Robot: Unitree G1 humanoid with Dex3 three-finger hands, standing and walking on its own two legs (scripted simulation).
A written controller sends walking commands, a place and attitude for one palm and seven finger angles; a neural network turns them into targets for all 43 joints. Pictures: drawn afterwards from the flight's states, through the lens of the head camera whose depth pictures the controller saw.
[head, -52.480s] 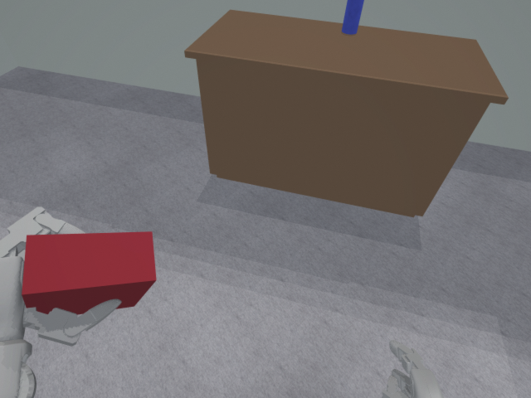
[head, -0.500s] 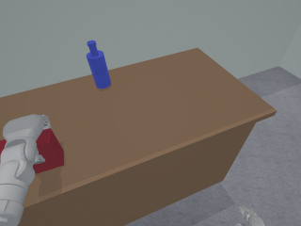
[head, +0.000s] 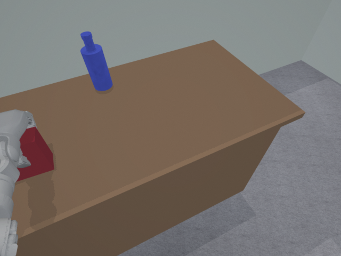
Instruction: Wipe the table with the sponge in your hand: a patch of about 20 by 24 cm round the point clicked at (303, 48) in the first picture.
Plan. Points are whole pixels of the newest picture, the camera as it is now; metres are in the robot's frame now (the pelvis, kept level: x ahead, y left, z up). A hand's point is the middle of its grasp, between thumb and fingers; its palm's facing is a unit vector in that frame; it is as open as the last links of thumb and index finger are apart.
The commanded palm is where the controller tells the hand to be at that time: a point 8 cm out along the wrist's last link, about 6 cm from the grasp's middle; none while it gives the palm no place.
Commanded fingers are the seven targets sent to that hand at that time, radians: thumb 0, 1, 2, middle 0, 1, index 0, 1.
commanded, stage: wipe forward along the middle lane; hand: left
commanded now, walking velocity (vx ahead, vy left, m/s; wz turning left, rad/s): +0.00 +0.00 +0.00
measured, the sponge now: (20, 161) +0.33 +0.41 +0.03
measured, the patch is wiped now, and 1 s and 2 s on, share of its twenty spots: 1.00 1.00 1.00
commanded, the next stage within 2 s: slide back across to the first lane in 0.56 s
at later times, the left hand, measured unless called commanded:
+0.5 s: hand (16, 128) +0.39 +0.42 +0.08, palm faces -0.14 +0.01 -0.99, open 9.8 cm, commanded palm +0.38 +0.41 +0.11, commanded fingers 0.00 0.10 1.30 -1.20 -1.60 -1.20 -1.60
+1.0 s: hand (11, 124) +0.40 +0.44 +0.08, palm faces -0.12 -0.02 -0.99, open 9.8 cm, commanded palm +0.38 +0.44 +0.12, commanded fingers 0.00 0.10 1.30 -1.20 -1.60 -1.20 -1.60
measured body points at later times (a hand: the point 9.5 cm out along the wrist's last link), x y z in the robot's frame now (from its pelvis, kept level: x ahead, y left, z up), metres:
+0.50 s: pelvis +0.01 +0.03 +0.00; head +0.06 +0.03 +0.45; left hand +0.39 +0.42 +0.13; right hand +0.10 -0.24 -0.13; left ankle +0.03 +0.11 -0.72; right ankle +0.02 -0.09 -0.72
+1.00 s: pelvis +0.02 +0.03 +0.00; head +0.07 +0.04 +0.45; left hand +0.40 +0.44 +0.14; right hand +0.09 -0.24 -0.12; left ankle +0.03 +0.11 -0.72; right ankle +0.02 -0.09 -0.72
